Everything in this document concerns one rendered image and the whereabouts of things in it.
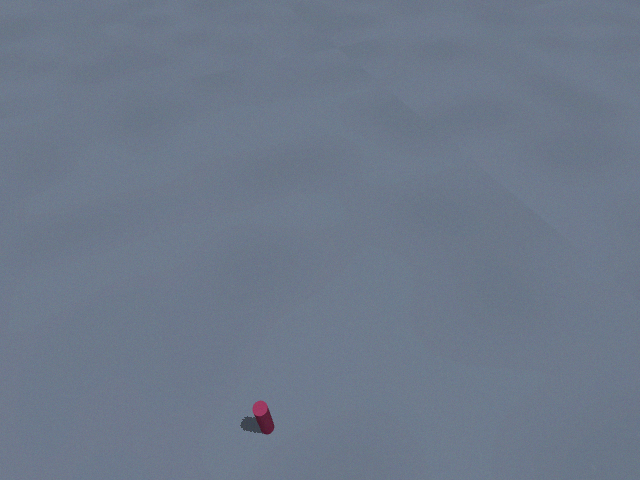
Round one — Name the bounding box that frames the can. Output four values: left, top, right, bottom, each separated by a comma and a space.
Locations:
252, 401, 274, 434

